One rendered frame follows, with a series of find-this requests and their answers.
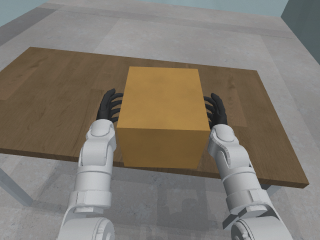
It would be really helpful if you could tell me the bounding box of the robot left forearm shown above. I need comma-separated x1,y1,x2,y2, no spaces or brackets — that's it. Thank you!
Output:
56,119,117,240

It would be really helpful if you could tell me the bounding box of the right robot hand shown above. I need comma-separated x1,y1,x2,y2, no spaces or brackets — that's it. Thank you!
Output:
203,93,228,129

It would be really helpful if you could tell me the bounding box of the robot left upper arm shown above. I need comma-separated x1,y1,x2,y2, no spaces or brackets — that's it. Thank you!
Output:
57,217,115,240

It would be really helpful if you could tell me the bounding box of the robot right upper arm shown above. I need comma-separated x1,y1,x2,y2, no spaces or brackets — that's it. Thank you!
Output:
231,216,292,240

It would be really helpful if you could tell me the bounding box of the robot right forearm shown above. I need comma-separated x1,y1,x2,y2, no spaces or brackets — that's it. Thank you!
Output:
207,124,293,240

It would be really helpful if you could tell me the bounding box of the carton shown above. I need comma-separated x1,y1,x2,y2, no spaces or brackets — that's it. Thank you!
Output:
116,66,210,169

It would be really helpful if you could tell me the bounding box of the left robot hand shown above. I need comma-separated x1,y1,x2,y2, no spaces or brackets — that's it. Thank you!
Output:
96,88,124,123

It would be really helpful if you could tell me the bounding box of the table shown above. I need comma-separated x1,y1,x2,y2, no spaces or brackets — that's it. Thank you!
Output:
0,46,310,231

